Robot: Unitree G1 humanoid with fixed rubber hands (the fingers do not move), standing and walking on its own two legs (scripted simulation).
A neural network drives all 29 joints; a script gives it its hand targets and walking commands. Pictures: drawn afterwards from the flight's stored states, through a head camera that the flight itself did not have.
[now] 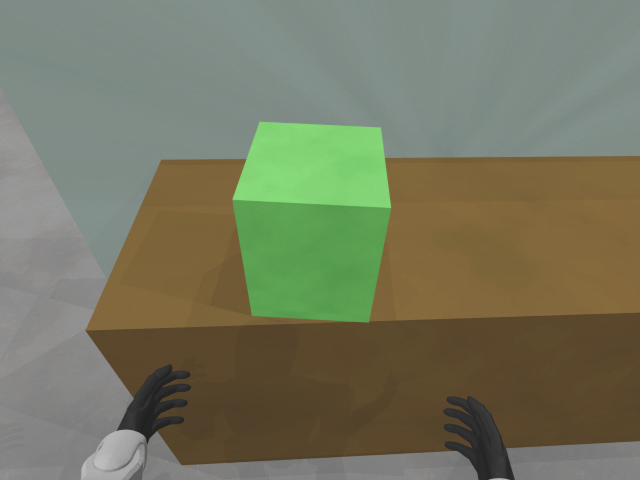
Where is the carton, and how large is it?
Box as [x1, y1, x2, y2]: [232, 122, 390, 322]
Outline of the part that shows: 259,122 232,199 252,315 368,322 390,211 380,127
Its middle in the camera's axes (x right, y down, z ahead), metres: -0.01 -0.03 +0.65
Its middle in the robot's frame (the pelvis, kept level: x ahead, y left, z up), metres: +0.51 +0.01 +0.05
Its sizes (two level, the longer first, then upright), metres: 0.210 0.200 0.250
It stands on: a pedestal, 0.70 m high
